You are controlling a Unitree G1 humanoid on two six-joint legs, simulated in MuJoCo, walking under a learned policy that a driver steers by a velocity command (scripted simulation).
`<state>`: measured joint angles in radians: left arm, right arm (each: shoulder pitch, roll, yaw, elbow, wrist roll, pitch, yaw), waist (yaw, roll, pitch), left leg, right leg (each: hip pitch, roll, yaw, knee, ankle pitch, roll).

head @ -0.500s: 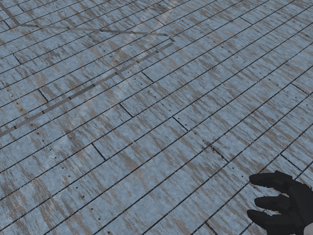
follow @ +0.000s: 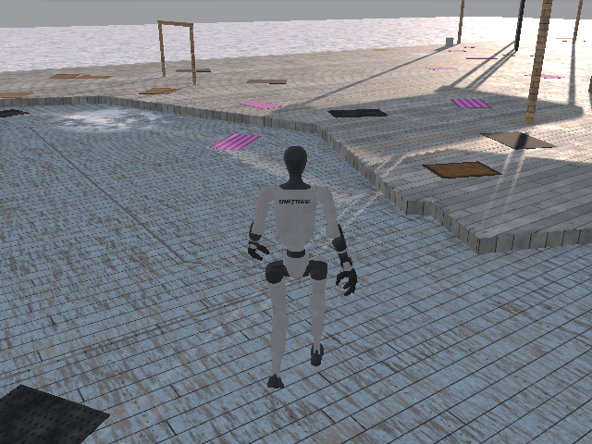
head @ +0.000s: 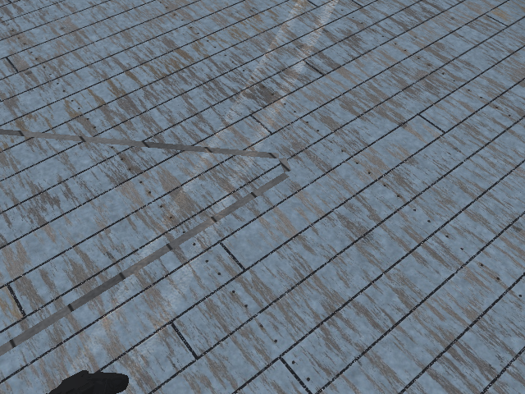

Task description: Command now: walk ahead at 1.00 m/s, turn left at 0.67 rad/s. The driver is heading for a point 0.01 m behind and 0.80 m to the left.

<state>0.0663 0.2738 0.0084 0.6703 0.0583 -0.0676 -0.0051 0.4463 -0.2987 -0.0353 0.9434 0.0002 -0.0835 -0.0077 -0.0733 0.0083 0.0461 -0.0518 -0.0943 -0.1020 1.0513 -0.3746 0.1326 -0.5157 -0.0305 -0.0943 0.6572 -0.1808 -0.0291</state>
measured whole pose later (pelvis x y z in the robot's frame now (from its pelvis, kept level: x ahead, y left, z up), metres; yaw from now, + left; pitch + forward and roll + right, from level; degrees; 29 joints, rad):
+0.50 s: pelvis +0.46 +0.09 -0.01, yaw +26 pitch +0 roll +0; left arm 0.16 0.24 0.02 0.73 0.02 -0.07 0.01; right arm 0.26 -0.32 -0.08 0.82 0.00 -0.01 0.01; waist -0.01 0.00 0.11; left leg -0.42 -0.21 0.04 0.67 -0.21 0.22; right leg -0.31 -0.07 0.05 1.47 -0.41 0.05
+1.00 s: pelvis +0.71 +0.16 +0.02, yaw +57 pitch +2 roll -3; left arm 0.12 0.28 0.07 0.67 0.02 -0.02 0.04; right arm 0.08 -0.33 -0.09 0.58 0.03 0.06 -0.02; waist 0.02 -0.03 0.12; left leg -0.63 0.05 -0.05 1.12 -0.39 -0.07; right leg -0.38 0.01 -0.07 0.41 -0.05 -0.01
